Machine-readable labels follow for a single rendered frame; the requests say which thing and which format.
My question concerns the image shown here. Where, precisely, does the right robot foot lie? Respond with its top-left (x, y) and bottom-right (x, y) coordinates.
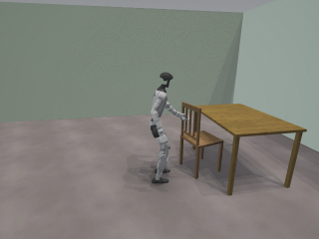
top-left (152, 177), bottom-right (169, 184)

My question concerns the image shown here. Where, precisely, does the table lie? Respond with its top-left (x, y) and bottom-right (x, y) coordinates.
top-left (192, 104), bottom-right (307, 196)

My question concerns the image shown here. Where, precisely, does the left robot upper arm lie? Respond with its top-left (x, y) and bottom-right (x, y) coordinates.
top-left (164, 102), bottom-right (170, 109)

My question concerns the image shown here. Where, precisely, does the chair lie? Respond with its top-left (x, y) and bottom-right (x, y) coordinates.
top-left (179, 102), bottom-right (224, 179)

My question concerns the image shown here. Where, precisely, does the right robot forearm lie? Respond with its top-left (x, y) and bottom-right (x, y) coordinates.
top-left (152, 111), bottom-right (164, 135)

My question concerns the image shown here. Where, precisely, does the right robot upper arm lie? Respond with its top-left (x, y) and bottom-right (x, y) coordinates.
top-left (151, 92), bottom-right (166, 116)

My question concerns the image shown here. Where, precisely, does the robot head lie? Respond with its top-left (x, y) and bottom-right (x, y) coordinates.
top-left (157, 72), bottom-right (173, 93)

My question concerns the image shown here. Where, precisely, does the left robot forearm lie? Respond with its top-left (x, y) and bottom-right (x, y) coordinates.
top-left (167, 106), bottom-right (181, 118)

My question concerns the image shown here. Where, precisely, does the robot left hand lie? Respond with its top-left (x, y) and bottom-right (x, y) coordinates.
top-left (179, 114), bottom-right (189, 123)

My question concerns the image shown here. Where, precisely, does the robot right hand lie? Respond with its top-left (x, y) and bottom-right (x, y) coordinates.
top-left (159, 134), bottom-right (170, 151)

